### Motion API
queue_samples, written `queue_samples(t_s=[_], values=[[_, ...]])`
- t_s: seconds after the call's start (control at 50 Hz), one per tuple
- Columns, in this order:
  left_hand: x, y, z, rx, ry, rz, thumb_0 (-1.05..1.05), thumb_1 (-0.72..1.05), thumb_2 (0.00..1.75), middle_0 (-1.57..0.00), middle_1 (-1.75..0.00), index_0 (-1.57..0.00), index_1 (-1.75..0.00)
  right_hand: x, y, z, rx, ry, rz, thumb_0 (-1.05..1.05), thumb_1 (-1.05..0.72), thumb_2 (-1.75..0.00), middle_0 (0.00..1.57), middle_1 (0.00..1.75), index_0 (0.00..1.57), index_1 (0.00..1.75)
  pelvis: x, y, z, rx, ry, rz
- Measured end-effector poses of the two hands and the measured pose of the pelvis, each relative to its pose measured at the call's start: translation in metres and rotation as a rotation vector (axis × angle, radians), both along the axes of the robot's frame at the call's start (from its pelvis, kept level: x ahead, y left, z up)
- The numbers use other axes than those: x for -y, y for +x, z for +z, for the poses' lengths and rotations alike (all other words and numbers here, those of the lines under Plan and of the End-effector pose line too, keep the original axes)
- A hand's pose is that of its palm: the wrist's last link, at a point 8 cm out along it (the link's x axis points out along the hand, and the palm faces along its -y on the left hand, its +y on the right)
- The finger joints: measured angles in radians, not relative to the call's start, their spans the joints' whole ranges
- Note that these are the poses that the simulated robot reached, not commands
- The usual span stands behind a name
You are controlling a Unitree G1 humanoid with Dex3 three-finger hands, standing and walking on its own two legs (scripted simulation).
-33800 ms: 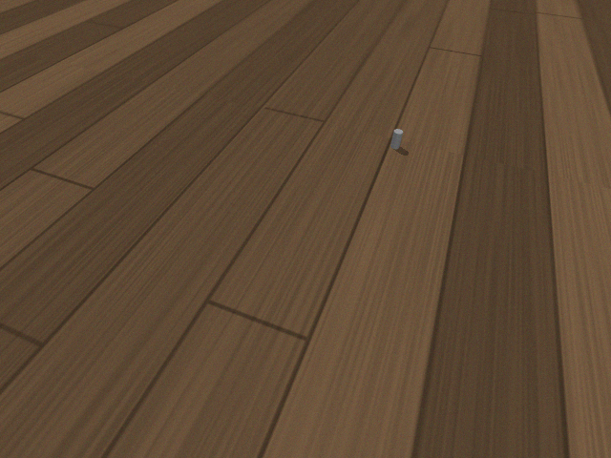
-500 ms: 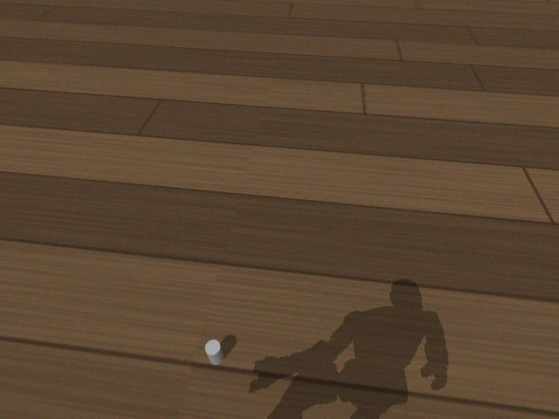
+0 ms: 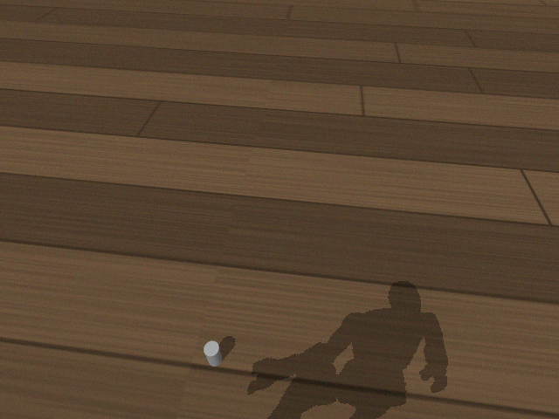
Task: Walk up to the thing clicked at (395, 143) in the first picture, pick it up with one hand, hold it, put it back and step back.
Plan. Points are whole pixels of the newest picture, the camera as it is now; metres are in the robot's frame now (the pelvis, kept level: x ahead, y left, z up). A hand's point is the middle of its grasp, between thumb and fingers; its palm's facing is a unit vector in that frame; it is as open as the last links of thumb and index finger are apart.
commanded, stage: stand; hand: left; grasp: from above
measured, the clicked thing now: (213, 353) +0.47 +0.23 -0.73
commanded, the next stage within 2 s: step back in 0.18 s
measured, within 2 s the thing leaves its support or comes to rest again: neither
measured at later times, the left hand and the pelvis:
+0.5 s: hand out of the picture +0.08 +0.33 -0.19, palm faces +0.01 -0.92 -0.38, open 7.4 cm; pelvis -0.06 +0.06 -0.03, yaw +1 degrees
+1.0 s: hand out of the picture -0.06 +0.32 -0.16, palm faces -0.08 -0.91 -0.41, open 7.4 cm; pelvis -0.16 +0.06 -0.02, yaw -5 degrees
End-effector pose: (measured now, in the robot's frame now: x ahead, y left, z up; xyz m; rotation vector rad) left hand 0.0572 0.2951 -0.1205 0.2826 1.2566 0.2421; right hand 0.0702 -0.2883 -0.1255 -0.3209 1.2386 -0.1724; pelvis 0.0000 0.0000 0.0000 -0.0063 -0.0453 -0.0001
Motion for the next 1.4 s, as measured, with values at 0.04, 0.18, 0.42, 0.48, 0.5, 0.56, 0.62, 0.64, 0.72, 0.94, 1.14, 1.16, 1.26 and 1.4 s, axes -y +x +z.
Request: queue_samples(t_s=[0.04, 0.18, 0.42, 0.48, 0.5, 0.56, 0.62, 0.64, 0.72, 0.94, 1.14, 1.16, 1.26, 1.4], values=[[0.000, -0.001, 0.000, 0.001, 0.000, -0.001, 0.01, 0.90, 0.90, -0.20, -0.30, -0.20, -0.30, 0.000, 0.000, 0.000, 0.003, 0.001, 0.001, 0.00, -0.91, -0.90, 0.21, 0.30, 0.20, 0.30, 0.000, -0.001, 0.000, 0.001, 0.000, 0.000], [-0.001, -0.005, 0.000, 0.002, -0.002, -0.004, 0.01, 0.90, 0.90, -0.20, -0.30, -0.20, -0.30, 0.000, -0.003, 0.002, 0.007, 0.001, 0.002, 0.00, -0.91, -0.90, 0.21, 0.30, 0.20, 0.30, -0.001, -0.004, 0.000, 0.003, -0.001, -0.001], [-0.053, 0.001, -0.014, 0.040, 0.045, -0.058, 0.01, 0.90, 0.90, -0.20, -0.31, -0.21, -0.30, -0.005, -0.034, 0.001, 0.000, -0.067, -0.035, 0.00, -0.91, -0.90, 0.21, 0.30, 0.20, 0.30, -0.040, -0.044, -0.018, -0.017, -0.007, 0.007], [-0.074, 0.016, -0.027, 0.091, 0.047, -0.060, 0.01, 0.90, 0.90, -0.20, -0.31, -0.20, -0.30, -0.016, -0.060, -0.002, -0.046, -0.111, -0.030, 0.00, -0.91, -0.90, 0.21, 0.30, 0.20, 0.30, -0.054, -0.056, -0.029, -0.017, -0.006, 0.014], [-0.077, 0.019, -0.028, 0.104, 0.048, -0.058, 0.01, 0.90, 0.90, -0.20, -0.30, -0.20, -0.30, -0.022, -0.069, -0.001, -0.069, -0.115, -0.026, 0.00, -0.91, -0.90, 0.21, 0.30, 0.20, 0.30, -0.057, -0.061, -0.029, -0.012, -0.001, 0.011], [-0.080, 0.018, -0.027, 0.112, 0.040, -0.064, 0.01, 0.90, 0.90, -0.20, -0.30, -0.20, -0.30, -0.038, -0.094, 0.005, -0.119, -0.108, -0.027, 0.00, -0.91, -0.90, 0.21, 0.30, 0.20, 0.30, -0.063, -0.071, -0.021, -0.023, -0.020, 0.023], [-0.078, 0.006, -0.024, 0.089, 0.023, -0.081, 0.00, 0.90, 0.90, -0.20, -0.30, -0.20, -0.30, -0.048, -0.106, 0.010, -0.122, -0.105, -0.043, 0.00, -0.91, -0.90, 0.21, 0.30, 0.20, 0.30, -0.069, -0.079, -0.014, -0.040, -0.020, 0.005], [-0.078, -0.001, -0.023, 0.077, 0.020, -0.090, 0.00, 0.90, 0.90, -0.20, -0.30, -0.20, -0.30, -0.051, -0.107, 0.010, -0.108, -0.103, -0.051, 0.00, -0.91, -0.90, 0.21, 0.30, 0.20, 0.30, -0.071, -0.082, -0.013, -0.040, -0.019, -0.005], [-0.078, -0.029, -0.023, 0.024, 0.018, -0.117, 0.00, 0.90, 0.90, -0.20, -0.30, -0.20, -0.30, -0.060, -0.106, 0.007, -0.019, -0.086, -0.077, 0.00, -0.91, -0.90, 0.21, 0.30, 0.20, 0.30, -0.077, -0.092, -0.014, -0.028, -0.012, -0.038], [-0.071, -0.097, -0.010, 0.035, 0.069, -0.141, 0.01, 0.90, 0.90, -0.20, -0.30, -0.20, -0.30, -0.052, -0.125, -0.019, 0.125, -0.008, -0.075, 0.00, -0.91, -0.90, 0.21, 0.30, 0.20, 0.30, -0.067, -0.148, -0.027, 0.016, -0.008, -0.091], [-0.072, -0.151, 0.016, 0.090, 0.090, -0.114, 0.01, 0.90, 0.90, -0.20, -0.31, -0.20, -0.30, -0.037, -0.186, -0.003, 0.072, -0.040, -0.049, 0.00, -0.91, -0.90, 0.21, 0.30, 0.20, 0.30, -0.066, -0.198, -0.012, -0.019, 0.043, -0.070], [-0.073, -0.153, 0.016, 0.104, 0.090, -0.118, 0.01, 0.90, 0.90, -0.20, -0.31, -0.20, -0.30, -0.037, -0.195, -0.004, 0.058, -0.050, -0.044, 0.00, -0.91, -0.90, 0.21, 0.30, 0.20, 0.30, -0.068, -0.204, -0.012, -0.022, 0.039, -0.063], [-0.083, -0.169, 0.006, 0.173, 0.069, -0.127, 0.01, 0.90, 0.90, -0.20, -0.31, -0.20, -0.30, -0.045, -0.233, -0.008, 0.008, -0.089, -0.008, 0.00, -0.91, -0.90, 0.21, 0.30, 0.20, 0.30, -0.081, -0.239, -0.021, -0.017, 0.017, -0.015], [-0.099, -0.221, -0.013, 0.129, 0.019, -0.101, 0.01, 0.90, 0.90, -0.20, -0.30, -0.20, -0.30, -0.078, -0.286, 0.007, 0.031, -0.079, 0.002, 0.00, -0.91, -0.90, 0.21, 0.30, 0.20, 0.30, -0.095, -0.286, -0.019, 0.022, -0.003, -0.015]])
